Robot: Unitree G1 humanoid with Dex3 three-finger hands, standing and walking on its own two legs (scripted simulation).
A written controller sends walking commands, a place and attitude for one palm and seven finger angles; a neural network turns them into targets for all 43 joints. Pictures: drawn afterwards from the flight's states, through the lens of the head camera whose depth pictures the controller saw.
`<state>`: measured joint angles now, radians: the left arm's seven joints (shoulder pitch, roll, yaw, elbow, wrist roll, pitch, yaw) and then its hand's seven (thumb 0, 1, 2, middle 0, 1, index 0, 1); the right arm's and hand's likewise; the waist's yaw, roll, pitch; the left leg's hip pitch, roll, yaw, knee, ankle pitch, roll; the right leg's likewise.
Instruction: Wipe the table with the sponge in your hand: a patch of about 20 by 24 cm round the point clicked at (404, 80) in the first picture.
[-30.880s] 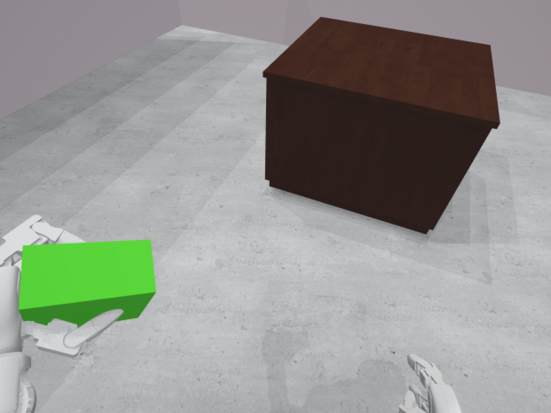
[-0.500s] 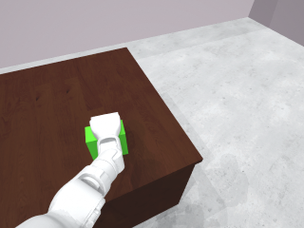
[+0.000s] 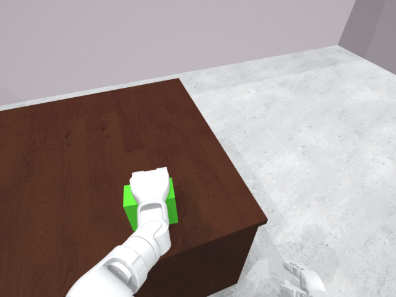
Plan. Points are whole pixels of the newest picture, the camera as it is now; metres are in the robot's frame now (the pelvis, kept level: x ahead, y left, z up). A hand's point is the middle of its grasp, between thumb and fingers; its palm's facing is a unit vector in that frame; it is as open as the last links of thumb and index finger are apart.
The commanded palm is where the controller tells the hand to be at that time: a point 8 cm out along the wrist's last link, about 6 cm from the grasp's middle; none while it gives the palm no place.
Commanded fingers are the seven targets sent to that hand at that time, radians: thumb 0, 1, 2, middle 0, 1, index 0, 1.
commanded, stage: slide back across to the middle lane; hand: left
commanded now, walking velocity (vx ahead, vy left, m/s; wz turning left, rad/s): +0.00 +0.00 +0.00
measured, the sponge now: (153, 208) +0.34 +0.15 -0.05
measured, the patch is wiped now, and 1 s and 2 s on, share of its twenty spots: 1.00 1.00 1.00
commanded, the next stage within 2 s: wipe forward along the middle lane in 0.78 s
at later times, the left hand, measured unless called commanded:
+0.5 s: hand (142, 204) +0.32 +0.17 -0.01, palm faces -0.08 -0.09 -0.99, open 9.7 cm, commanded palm +0.29 +0.17 +0.03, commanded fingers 0.00 0.10 1.30 -1.20 -1.60 -1.20 -1.60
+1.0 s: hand (130, 210) +0.31 +0.19 -0.01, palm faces -0.10 -0.08 -0.99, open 9.7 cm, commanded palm +0.28 +0.20 +0.03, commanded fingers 0.00 0.10 1.30 -1.20 -1.60 -1.20 -1.60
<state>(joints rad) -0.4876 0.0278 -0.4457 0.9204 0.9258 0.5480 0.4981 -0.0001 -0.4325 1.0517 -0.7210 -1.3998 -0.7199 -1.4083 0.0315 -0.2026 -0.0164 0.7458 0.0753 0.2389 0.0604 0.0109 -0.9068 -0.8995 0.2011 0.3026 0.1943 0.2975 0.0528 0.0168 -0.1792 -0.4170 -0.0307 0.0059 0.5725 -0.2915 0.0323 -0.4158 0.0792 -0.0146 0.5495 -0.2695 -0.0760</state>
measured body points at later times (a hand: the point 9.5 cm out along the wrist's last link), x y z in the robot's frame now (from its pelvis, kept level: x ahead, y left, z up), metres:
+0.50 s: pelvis +0.00 +0.00 +0.01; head -0.01 -0.02 +0.46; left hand +0.32 +0.17 +0.04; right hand +0.17 -0.24 -0.10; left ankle -0.01 +0.10 -0.73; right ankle +0.00 -0.07 -0.73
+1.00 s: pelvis +0.00 -0.01 +0.00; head -0.01 -0.03 +0.45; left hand +0.31 +0.19 +0.04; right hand +0.21 -0.24 -0.09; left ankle -0.01 +0.10 -0.73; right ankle +0.00 -0.07 -0.73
